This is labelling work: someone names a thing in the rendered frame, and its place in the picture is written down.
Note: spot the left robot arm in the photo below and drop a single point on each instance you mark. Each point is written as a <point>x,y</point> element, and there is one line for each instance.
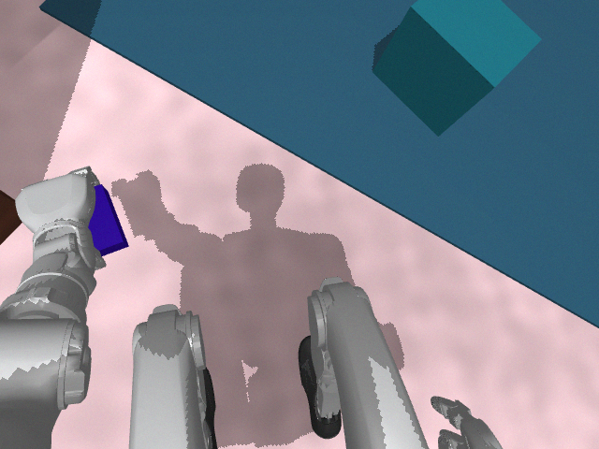
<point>45,360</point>

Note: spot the right robot foot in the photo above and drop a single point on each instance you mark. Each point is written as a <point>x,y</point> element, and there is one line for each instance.
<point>323,427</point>

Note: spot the right robot hand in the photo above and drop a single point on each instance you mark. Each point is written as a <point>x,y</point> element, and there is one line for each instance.
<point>475,434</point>

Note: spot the left robot hand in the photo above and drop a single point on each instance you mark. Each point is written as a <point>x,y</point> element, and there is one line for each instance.
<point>66,198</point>

